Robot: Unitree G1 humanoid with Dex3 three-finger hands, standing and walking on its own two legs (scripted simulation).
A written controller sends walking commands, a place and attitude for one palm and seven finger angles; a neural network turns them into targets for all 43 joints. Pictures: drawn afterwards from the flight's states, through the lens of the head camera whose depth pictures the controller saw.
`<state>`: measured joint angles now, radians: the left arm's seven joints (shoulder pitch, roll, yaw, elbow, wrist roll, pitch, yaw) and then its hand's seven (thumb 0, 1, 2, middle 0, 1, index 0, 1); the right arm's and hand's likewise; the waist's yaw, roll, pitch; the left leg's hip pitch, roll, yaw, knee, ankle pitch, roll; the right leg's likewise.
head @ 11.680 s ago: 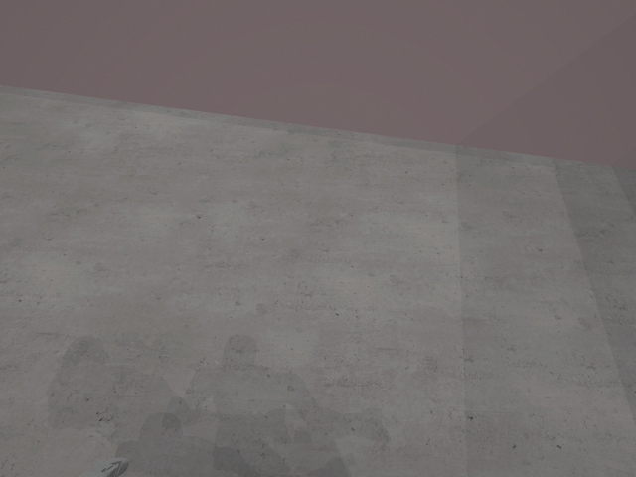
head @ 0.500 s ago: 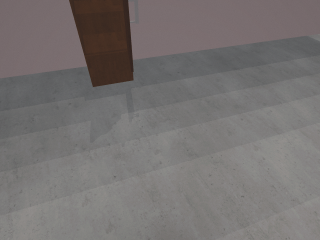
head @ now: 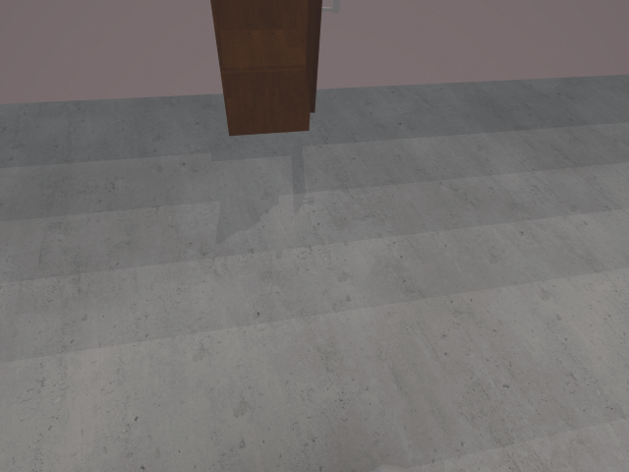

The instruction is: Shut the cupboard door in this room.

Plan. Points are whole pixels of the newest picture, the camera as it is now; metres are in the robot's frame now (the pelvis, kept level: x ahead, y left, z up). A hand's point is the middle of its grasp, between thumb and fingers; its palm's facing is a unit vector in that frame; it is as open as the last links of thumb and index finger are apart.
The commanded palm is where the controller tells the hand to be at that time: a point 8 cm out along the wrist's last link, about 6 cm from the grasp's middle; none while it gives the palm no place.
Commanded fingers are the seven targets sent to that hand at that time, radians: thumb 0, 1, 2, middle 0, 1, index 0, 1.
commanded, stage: turn or walk to find it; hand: left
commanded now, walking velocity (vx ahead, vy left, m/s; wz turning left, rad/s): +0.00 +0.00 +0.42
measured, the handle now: out of the picture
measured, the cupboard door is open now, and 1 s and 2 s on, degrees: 83 83 83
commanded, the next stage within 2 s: stand and wait in 0.84 s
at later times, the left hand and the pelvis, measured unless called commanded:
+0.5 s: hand out of the picture +0.03 +0.15 -0.13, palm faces +0.22 -0.93 -0.29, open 7.4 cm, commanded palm none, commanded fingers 0.00 0.90 0.90 -0.20 -0.30 -0.20 -0.30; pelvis -0.01 -0.06 +0.01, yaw +13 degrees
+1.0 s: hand out of the picture -0.11 +0.20 -0.16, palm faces +0.45 -0.85 -0.25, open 7.4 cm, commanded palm none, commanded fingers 0.00 0.90 0.90 -0.20 -0.30 -0.20 -0.30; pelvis -0.04 -0.01 +0.01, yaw +24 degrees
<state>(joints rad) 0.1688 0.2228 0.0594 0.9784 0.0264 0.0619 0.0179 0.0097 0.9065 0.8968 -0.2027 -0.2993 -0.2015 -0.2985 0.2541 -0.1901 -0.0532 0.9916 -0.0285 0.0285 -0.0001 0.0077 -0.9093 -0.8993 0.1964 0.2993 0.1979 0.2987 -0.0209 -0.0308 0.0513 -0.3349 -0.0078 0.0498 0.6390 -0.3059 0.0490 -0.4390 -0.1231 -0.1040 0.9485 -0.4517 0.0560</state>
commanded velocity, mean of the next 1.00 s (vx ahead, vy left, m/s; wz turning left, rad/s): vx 0.00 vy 0.00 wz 0.34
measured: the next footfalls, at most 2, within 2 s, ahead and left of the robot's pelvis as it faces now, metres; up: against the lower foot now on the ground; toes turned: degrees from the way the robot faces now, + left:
right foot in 0.32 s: +0.04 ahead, -0.15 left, +0.00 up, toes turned +5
left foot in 0.78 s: -0.05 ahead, +0.10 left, +0.00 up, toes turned +26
